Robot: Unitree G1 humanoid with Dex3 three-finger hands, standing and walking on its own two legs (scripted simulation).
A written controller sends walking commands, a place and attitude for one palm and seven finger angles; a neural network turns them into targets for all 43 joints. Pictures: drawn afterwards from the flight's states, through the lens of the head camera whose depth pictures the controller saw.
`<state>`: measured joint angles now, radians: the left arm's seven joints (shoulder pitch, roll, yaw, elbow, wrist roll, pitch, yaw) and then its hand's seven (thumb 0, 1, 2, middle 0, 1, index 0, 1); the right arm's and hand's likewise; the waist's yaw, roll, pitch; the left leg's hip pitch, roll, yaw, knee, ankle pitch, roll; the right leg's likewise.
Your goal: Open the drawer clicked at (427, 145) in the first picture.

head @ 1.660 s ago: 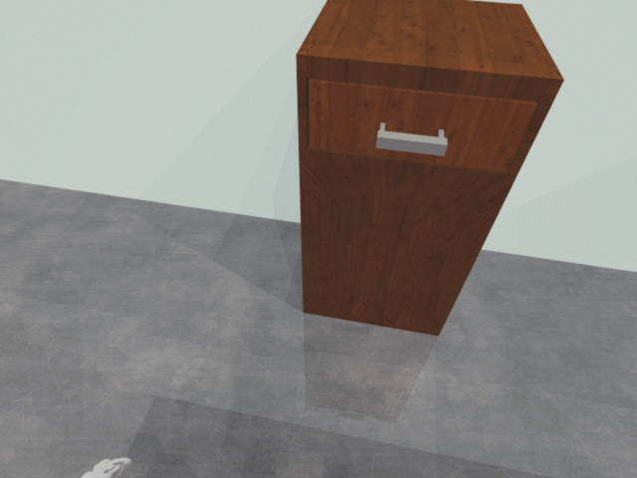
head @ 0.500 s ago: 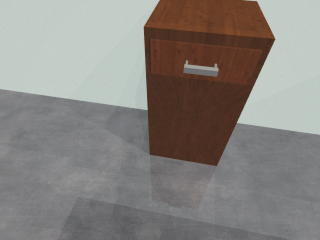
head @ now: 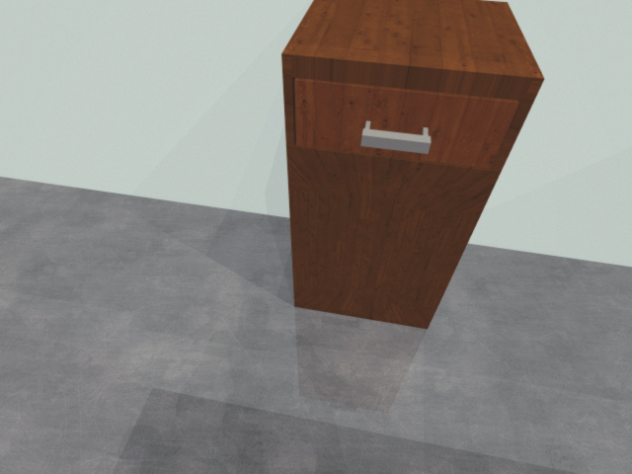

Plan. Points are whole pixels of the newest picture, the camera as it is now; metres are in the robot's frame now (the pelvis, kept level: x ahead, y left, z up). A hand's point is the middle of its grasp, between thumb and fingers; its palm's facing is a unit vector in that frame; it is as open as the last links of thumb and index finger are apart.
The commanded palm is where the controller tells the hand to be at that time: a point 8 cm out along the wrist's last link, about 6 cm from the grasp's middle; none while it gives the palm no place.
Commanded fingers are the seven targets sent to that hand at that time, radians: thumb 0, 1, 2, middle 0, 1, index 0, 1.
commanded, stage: turn to face it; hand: left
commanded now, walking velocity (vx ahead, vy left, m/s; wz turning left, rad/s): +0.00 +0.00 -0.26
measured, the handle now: (395, 134) +0.76 -0.12 +0.03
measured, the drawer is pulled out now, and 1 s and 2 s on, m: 0.00 0.00 0.00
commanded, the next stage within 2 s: take the last steps up to it in 0.10 s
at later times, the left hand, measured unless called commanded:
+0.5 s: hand out of the picture +0.07 +0.15 -0.17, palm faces -0.14 -0.96 -0.23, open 7.4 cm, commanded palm none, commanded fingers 0.00 0.90 0.90 -0.20 -0.30 -0.20 -0.30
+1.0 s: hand out of the picture +0.12 +0.03 -0.20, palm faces -0.11 -0.99 -0.11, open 7.4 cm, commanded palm none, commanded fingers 0.00 0.90 0.90 -0.20 -0.30 -0.20 -0.30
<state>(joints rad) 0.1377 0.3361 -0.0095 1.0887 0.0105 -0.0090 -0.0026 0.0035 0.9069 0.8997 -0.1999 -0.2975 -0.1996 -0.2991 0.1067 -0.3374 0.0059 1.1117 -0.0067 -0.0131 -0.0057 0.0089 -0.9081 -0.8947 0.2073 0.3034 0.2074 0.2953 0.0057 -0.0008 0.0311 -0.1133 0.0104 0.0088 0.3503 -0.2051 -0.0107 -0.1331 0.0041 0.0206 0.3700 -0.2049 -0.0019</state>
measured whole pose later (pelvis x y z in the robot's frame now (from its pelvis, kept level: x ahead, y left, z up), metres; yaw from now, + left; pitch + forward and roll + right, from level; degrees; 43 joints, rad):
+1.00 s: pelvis +0.17 -0.12 -0.02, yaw -12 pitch +0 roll -1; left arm 0.45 0.11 0.02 1.12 0.03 -0.05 0.02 0.00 0.91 0.90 -0.20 -0.30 -0.20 -0.30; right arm 0.11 -0.11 -0.04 1.02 -0.02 -0.03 -0.02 0.01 -0.91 -0.90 0.20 0.30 0.20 0.29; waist 0.04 -0.02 0.03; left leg -0.45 0.07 0.12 0.70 -0.28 0.02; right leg 0.01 0.12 -0.04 0.41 -0.42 -0.11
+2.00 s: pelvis +0.17 -0.13 +0.00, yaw -11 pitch -1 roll -2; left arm 0.31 0.23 0.07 1.06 0.03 0.07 0.01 0.00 0.91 0.90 -0.20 -0.30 -0.20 -0.30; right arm 0.33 -0.15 -0.02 1.04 -0.03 0.02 -0.02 0.01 -0.91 -0.90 0.20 0.30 0.20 0.29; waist 0.01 -0.05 -0.04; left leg -0.14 0.02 0.04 0.44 -0.29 0.03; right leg -0.48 -0.02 0.01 0.83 -0.30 0.03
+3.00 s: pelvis +0.19 -0.16 -0.02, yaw -13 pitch -1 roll +0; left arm 0.25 0.20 0.02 1.04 0.02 0.01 0.04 -0.01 0.92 0.90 -0.20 -0.30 -0.20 -0.30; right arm 0.18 -0.20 -0.04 0.96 -0.01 0.01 -0.02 0.01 -0.92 -0.90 0.20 0.30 0.20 0.29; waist 0.01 0.00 0.06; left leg -0.25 0.03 0.12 0.59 -0.33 0.03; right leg -0.28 -0.06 -0.06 0.58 -0.28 0.02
